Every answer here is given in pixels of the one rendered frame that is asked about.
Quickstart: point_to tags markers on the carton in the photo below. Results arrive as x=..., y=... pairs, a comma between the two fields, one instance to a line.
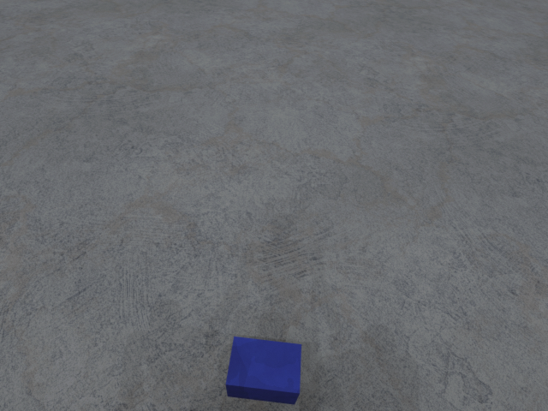
x=264, y=370

